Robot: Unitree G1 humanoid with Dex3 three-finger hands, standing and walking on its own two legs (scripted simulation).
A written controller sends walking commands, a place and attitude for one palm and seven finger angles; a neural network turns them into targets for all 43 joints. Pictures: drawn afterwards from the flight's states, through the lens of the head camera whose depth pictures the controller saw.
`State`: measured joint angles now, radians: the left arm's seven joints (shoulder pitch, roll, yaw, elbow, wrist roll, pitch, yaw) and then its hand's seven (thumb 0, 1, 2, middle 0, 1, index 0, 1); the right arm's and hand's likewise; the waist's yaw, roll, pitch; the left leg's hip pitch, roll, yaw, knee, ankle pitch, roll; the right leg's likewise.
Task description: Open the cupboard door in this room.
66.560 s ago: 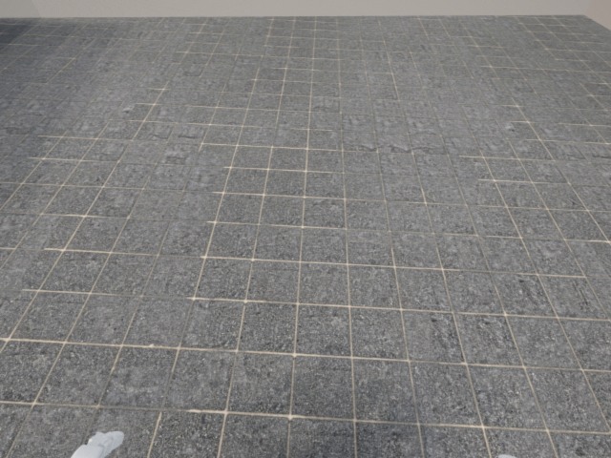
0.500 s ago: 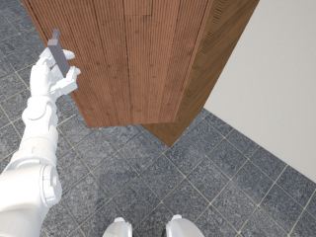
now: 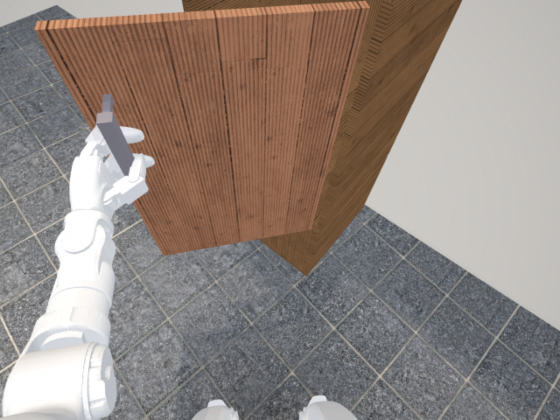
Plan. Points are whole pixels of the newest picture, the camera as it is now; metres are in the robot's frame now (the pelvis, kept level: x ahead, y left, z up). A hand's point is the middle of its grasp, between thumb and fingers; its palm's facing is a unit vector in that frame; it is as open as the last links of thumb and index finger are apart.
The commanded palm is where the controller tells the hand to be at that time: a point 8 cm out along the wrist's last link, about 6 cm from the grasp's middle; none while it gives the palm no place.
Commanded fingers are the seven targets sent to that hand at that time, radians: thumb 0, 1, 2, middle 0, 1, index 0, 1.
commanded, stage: pull the door open along its arc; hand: left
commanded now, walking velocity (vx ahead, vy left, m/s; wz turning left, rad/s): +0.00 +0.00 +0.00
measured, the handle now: (125, 149) +0.50 +0.21 +0.07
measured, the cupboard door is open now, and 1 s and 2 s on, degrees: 52 90 91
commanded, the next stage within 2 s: open thumb and fingers to let go in 0.70 s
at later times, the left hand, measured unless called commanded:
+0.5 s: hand (203, 269) +0.30 +0.09 +0.07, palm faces +0.42 -0.91 +0.03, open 6.2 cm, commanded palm +0.24 +0.15 +0.07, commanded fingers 0.00 0.90 0.90 -0.40 -1.35 -0.40 -1.35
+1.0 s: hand (244, 290) +0.28 +0.04 +0.07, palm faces +0.46 -0.89 -0.02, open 6.4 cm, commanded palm +0.23 +0.08 +0.07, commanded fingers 0.00 0.13 0.57 -0.34 -1.27 -0.34 -1.27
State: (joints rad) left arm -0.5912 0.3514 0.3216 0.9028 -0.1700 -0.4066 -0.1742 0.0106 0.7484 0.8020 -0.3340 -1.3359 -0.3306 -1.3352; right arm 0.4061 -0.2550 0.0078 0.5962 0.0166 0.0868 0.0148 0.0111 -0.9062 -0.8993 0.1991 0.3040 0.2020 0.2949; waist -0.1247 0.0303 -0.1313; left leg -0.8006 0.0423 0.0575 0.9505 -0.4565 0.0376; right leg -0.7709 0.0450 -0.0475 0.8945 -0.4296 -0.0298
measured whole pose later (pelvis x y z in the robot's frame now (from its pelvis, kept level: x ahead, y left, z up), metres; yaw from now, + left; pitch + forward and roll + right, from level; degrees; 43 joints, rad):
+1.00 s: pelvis +0.00 -0.07 +0.00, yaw +6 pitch +9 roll +2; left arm 0.18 -0.10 -0.20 0.07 0.06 -0.24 0.55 0.01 0.60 0.76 -0.36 -1.32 -0.38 -1.33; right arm 0.20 -0.20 -0.01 0.57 -0.06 0.01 -0.01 0.02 -0.91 -0.90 0.20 0.30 0.20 0.29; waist -0.01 0.04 -0.12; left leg -0.62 0.01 -0.03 0.88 -0.42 -0.04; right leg -0.60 0.02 -0.13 0.92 -0.49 -0.12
